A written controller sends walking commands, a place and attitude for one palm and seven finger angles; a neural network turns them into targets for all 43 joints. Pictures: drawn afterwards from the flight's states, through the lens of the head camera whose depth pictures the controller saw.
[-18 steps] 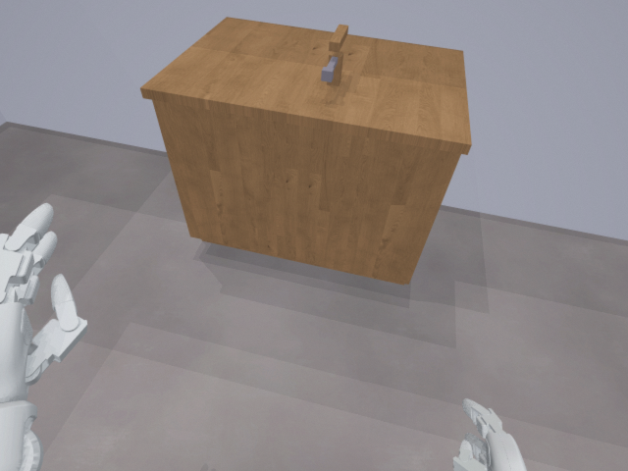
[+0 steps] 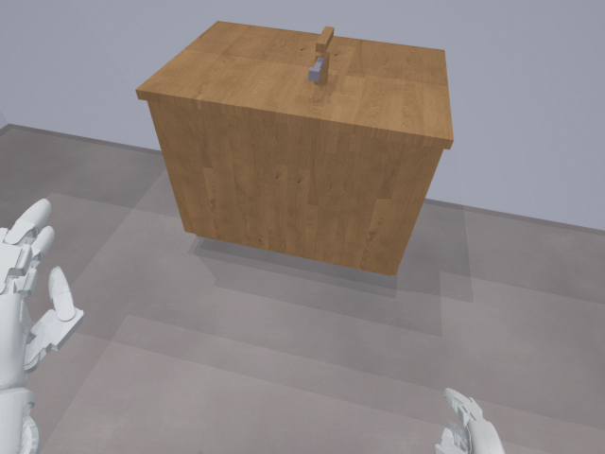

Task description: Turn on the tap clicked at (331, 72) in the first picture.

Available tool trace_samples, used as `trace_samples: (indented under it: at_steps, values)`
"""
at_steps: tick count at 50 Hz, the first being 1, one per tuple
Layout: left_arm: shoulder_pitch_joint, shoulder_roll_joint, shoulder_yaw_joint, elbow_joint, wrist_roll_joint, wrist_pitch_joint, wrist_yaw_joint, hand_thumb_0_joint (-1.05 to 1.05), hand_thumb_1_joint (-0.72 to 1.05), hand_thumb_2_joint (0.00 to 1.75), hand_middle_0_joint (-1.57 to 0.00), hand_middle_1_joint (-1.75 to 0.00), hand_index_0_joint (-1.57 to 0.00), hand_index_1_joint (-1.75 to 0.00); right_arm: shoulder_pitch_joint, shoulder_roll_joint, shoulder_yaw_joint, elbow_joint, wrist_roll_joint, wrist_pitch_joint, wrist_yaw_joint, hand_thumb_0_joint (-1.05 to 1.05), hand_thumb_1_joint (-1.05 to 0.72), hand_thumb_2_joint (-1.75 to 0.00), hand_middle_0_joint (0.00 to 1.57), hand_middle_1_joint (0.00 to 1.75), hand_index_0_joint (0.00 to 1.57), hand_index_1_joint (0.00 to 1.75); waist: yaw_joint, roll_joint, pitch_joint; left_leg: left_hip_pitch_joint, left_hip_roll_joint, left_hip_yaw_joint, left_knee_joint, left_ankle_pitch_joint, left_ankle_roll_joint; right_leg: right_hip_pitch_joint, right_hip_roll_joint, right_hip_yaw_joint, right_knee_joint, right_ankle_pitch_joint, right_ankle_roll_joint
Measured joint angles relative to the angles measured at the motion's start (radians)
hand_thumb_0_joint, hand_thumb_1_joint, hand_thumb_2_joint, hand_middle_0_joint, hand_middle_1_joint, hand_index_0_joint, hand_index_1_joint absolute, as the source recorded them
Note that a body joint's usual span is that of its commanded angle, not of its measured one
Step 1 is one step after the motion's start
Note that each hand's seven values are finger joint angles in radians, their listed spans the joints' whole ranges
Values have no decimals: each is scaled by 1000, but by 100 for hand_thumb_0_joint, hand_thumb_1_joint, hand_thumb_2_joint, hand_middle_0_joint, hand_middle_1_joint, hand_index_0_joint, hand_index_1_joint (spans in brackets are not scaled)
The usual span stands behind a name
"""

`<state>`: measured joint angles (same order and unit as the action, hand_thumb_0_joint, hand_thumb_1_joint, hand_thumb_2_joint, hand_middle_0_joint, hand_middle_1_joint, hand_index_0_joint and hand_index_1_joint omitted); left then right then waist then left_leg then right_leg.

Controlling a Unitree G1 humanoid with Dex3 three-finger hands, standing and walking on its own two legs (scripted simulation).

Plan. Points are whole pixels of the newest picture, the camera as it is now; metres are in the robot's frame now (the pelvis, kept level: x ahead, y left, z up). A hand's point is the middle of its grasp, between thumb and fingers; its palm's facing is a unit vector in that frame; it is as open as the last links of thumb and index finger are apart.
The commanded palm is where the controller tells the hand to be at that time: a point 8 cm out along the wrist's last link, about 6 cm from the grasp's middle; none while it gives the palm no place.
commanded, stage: look at it before walking up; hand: left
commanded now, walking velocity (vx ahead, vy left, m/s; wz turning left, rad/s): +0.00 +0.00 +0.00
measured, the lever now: (314, 74) +1.03 +0.03 +0.04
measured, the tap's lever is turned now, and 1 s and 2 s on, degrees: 0 0 0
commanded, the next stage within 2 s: walk to a spot facing it in 0.04 s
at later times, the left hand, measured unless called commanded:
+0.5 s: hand (26, 316) +0.20 +0.28 +0.16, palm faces +0.54 -0.77 -0.35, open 7.4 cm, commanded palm +0.14 +0.32 +0.18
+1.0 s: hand (73, 246) +0.28 +0.28 +0.17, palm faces +0.64 -0.61 -0.46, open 7.4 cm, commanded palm +0.21 +0.30 +0.18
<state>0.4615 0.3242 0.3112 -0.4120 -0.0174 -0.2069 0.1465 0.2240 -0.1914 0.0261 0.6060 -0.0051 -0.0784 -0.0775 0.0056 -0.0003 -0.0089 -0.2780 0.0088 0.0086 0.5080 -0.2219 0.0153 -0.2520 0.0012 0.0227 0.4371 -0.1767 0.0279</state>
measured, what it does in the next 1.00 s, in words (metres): walks ahead, turning left: right foot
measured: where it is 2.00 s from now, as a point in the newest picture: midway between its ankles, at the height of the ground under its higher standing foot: outside the picture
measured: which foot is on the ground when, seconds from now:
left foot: down 0.00-0.98, up 1.00-1.00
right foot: down 0.00-0.48, up 0.50-0.96, down 0.98-1.00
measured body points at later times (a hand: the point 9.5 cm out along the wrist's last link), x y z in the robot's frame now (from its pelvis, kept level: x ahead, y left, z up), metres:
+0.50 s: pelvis +0.02 +0.02 -0.02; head +0.02 +0.04 +0.43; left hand +0.17 +0.32 +0.17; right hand +0.18 -0.22 -0.11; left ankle +0.04 +0.11 -0.74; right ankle +0.04 -0.14 -0.74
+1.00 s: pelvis +0.16 -0.02 -0.01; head +0.18 -0.03 +0.44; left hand +0.24 +0.30 +0.19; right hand +0.38 -0.18 -0.12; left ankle +0.04 +0.10 -0.73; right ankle +0.23 -0.10 -0.74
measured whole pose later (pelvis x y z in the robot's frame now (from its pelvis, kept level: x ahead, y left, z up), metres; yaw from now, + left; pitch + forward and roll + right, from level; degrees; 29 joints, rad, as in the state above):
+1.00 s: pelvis +0.16 -0.02 -0.01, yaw +20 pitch +1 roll -1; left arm 0.45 0.36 0.36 -0.50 -0.01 -0.18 0.13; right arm 0.22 -0.19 0.00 0.64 -0.01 -0.10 -0.07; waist 0.01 0.06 0.02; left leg -0.25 0.01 -0.13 0.71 -0.44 -0.01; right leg -0.34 -0.02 -0.17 0.54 -0.20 0.00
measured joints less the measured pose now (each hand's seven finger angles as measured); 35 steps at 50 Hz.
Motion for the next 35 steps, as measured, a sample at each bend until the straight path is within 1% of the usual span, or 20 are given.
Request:
trace_samples:
  at_steps: [8, 12, 17, 18, 20, 22, 23, 24, 25, 26, 28, 30, 32, 35]
  values:
    - [-7, -2, -2, 1, 2, -2, 2, 1, 89, 90, -21, -30, -21, -30, 4, -6, -4, 2, 0, -2, -1, 1, -91, -90, 20, 30, 20, 30, -1, 3, 2, -2, 1, -1, 0, 4, -1, -2, 1, -1, 0, 3, -2]
    - [-10, 6, -2, -8, 4, -3, 6, 1, 89, 90, -21, -30, -21, -30, 13, -9, -9, -2, -1, -3, 0, 1, -91, -90, 20, 30, 20, 30, -11, 4, -2, -18, -5, -11, 19, -4, 2, -17, -5, -12, 27, -13, -3]
    - [4, 11, 5, -35, 11, 10, 16, 1, 89, 90, -22, -30, -21, -30, 37, -18, -20, 0, -4, 12, -7, 1, -91, -90, 20, 30, 20, 30, -31, 11, -25, -67, -17, -34, 99, -124, 19, -51, -23, -51, 108, -150, -17]
    - [6, 16, 11, -44, 12, 11, 18, 1, 89, 90, -22, -30, -21, -30, 42, -19, -23, 0, -4, 13, -8, 1, -91, -90, 20, 30, 20, 30, -35, 10, -26, -78, -19, -36, 118, -141, 22, -55, -29, -60, 118, -150, -20]
    - [2, 34, 23, -70, 11, 6, 22, 1, 89, 90, -22, -30, -21, -30, 51, -22, -28, 4, -4, 8, -7, 1, -91, -90, 20, 30, 20, 30, -43, -3, -11, -101, -20, -21, 176, -157, 23, -57, -52, -80, 142, -85, -18]
    - [-15, 40, 24, -86, 10, -7, 23, 1, 89, 90, -22, -30, -21, -30, 59, -31, -36, 22, -5, 6, -5, 1, -91, -90, 20, 30, 20, 30, -48, -11, 9, -116, -8, 9, 234, -190, 15, -46, -77, -111, 196, -129, 3]
    - [-16, 40, 26, -94, 10, -11, 24, 1, 89, 90, -22, -30, -21, -30, 64, -35, -38, 31, -5, 10, -3, 1, -91, -90, 20, 30, 20, 30, -47, -16, 11, -111, -2, 25, 226, -200, 14, -41, -90, -123, 221, -163, 13]
    - [-10, 40, 34, -104, 8, -11, 25, 1, 89, 90, -22, -30, -21, -30, 66, -35, -38, 38, -4, 15, -3, 1, -91, -90, 20, 30, 20, 30, -41, -33, 13, -98, -7, 44, 213, -149, 14, -41, -109, -120, 254, -196, 18]
    - [3, 39, 47, -114, 4, -10, 27, 1, 89, 90, -22, -30, -21, -30, 65, -33, -36, 39, -3, 19, -3, 1, -91, -90, 20, 30, 20, 30, -32, -50, 13, -88, -18, 62, 208, -100, 24, -56, -123, -105, 307, -228, 8]
    - [15, 33, 59, -115, 1, -9, 29, 1, 89, 90, -22, -30, -21, -30, 61, -29, -37, 40, -3, 20, -4, 1, -91, -90, 20, 30, 20, 30, -28, -51, 13, -85, -22, 69, 221, -102, 34, -85, -116, -85, 400, -288, 7]
    - [23, 28, 70, -94, 11, -9, 31, 1, 89, 90, -22, -30, -21, -30, 51, -8, -39, 50, -9, 11, -3, 1, -91, -90, 20, 30, 20, 30, -33, -34, 10, -67, -19, 55, 219, -132, 46, -150, -77, -65, 607, -340, 2]
    - [7, 32, 65, -76, 17, -2, 25, 1, 89, 90, -21, -30, -21, -30, 48, 18, -33, 62, -11, 1, 6, 1, -91, -90, 20, 30, 20, 30, -39, -17, 6, -42, -17, 22, 177, -126, 46, -203, -51, -66, 732, -337, 6]
    - [-11, 33, 53, -78, 18, 0, 19, 1, 89, 90, -21, -30, -21, -30, 47, 42, -20, 69, -8, -11, 16, 1, -91, -90, 20, 30, 20, 30, -35, -9, 6, -13, -13, -6, 120, -100, 43, -248, -44, -73, 773, -297, 14]
    - [-9, 28, 42, -109, 12, -8, 9, 1, 89, 90, -21, -30, -20, -30, 41, 65, -2, 64, -3, -28, 29, 1, -91, -90, 20, 30, 20, 30, -25, 0, 8, 29, -5, -36, 39, -70, 36, -297, -52, -83, 738, -224, 26]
